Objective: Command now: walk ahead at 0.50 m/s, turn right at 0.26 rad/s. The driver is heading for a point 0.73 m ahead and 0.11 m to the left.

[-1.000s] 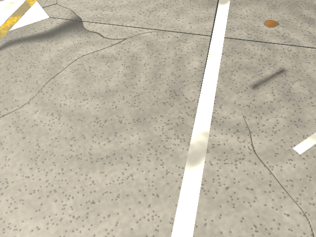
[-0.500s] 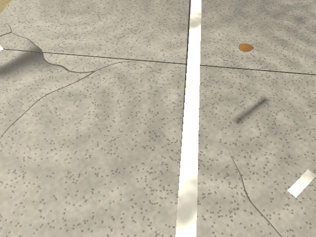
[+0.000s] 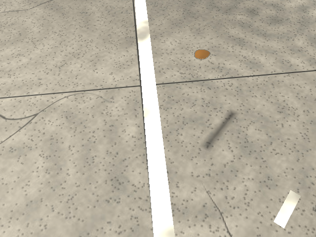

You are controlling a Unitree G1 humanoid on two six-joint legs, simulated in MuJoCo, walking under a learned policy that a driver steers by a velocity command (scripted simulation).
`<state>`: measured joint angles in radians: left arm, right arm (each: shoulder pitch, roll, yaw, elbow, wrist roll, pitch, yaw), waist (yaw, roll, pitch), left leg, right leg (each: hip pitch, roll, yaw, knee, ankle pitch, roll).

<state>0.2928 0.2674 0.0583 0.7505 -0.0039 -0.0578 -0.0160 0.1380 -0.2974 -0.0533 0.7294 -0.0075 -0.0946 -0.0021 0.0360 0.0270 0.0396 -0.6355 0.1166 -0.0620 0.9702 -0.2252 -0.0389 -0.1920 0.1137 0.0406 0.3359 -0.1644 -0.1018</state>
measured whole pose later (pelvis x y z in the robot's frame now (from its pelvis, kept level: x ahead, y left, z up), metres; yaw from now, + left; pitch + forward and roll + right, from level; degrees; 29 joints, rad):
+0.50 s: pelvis +0.29 +0.07 +0.00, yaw -2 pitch +1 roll +1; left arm 0.22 0.30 0.05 0.74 -0.01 -0.06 0.00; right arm 0.31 -0.26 -0.04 0.83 0.00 -0.09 0.02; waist -0.04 -0.05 0.02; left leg -0.18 -0.06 0.03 0.32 -0.17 0.07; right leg -0.62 -0.10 0.04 1.00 -0.23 0.00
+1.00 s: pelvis +0.56 +0.01 +0.00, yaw +3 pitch +1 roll -1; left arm 0.25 0.25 0.06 0.81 0.02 -0.09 -0.02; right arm 0.23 -0.31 -0.07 0.84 0.01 -0.03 -0.01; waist 0.02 0.05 0.04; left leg -0.58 0.07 -0.06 1.05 -0.31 -0.01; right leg -0.20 0.01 -0.11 0.35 -0.16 -0.04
